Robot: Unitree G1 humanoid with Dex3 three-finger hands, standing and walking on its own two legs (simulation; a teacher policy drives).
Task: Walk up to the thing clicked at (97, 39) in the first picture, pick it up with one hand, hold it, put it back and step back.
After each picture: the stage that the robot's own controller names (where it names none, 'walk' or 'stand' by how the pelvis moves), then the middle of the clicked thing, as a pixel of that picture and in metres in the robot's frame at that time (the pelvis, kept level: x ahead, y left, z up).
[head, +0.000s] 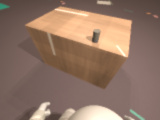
stand; (96, 36) +0.72 -0.01 +0.06
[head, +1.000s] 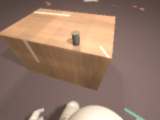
walk; (76, 38) +0.61 +0.18 +0.08
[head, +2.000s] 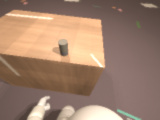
stand; (63, 48) +0.47 +0.23 +0.08
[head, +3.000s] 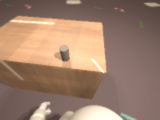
stand; (64, 53) +0.45 +0.21 +0.06
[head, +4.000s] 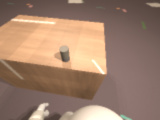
stand; (65, 54) +0.44 +0.21 +0.06
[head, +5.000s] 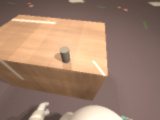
stand; (65, 55) +0.43 +0.21 +0.06
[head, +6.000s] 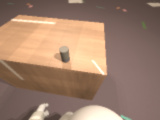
stand; (64, 54) +0.44 +0.21 +0.06
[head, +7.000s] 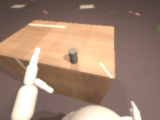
rise first; (73, 56) +0.44 +0.18 +0.06
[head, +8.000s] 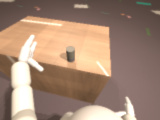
go down; (70, 54) +0.46 +0.17 +0.07
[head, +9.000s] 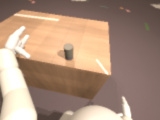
go down; (68, 52) +0.46 +0.17 +0.07
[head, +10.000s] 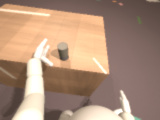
close in; (63, 52) +0.43 +0.18 +0.08
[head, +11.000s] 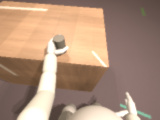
close; (60, 45) +0.47 +0.19 +0.11
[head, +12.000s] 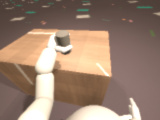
lift; (64, 43) +0.35 +0.16 +0.29
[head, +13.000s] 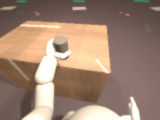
lift; (62, 48) +0.34 +0.17 +0.24
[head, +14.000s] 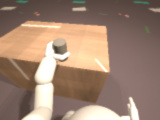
hold; (61, 50) +0.34 +0.18 +0.22
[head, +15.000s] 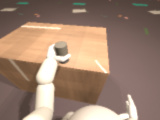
hold; (62, 53) +0.34 +0.18 +0.21
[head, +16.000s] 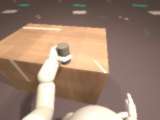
crouch; (64, 54) +0.34 +0.17 +0.20
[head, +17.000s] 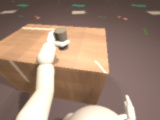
crouch; (61, 39) +0.40 +0.19 +0.26
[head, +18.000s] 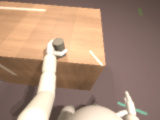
lower; (60, 48) +0.45 +0.19 +0.09
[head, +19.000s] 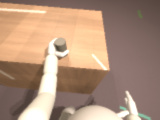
lower; (61, 48) +0.44 +0.18 +0.11
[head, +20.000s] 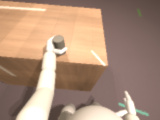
lower; (59, 45) +0.46 +0.19 +0.11
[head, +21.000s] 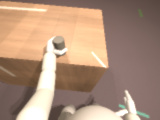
lower; (60, 46) +0.46 +0.19 +0.11
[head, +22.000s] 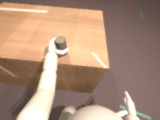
loosen; (61, 46) +0.46 +0.18 +0.11
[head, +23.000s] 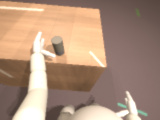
withdraw; (58, 46) +0.46 +0.19 +0.10
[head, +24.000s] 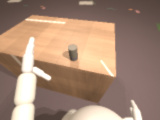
sink last; (73, 53) +0.44 +0.18 +0.08
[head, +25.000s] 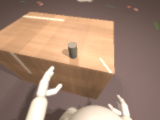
stand; (72, 50) +0.46 +0.18 +0.07
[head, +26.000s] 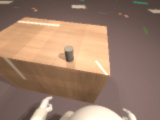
stand; (69, 54) +0.45 +0.18 +0.08
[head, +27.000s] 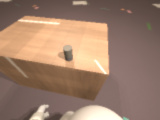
stand; (68, 53) +0.46 +0.20 +0.06
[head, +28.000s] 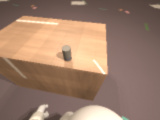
stand; (67, 53) +0.45 +0.20 +0.06
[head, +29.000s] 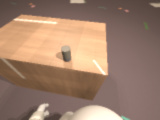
stand; (66, 54) +0.44 +0.20 +0.06
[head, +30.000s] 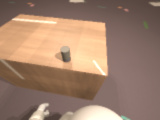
stand; (66, 54) +0.44 +0.20 +0.06
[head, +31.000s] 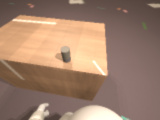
walk; (66, 54) +0.44 +0.20 +0.06
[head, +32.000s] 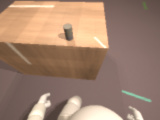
walk; (68, 32) +0.60 +0.22 +0.08
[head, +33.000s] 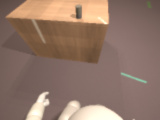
walk; (78, 12) +0.97 +0.19 +0.08
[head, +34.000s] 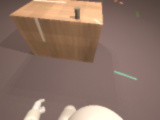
stand; (77, 13) +1.09 +0.22 +0.08
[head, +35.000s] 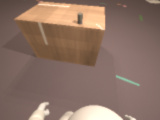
stand; (80, 18) +1.05 +0.20 +0.06
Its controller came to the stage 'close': yes
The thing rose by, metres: 0.22
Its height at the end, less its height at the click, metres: +0.00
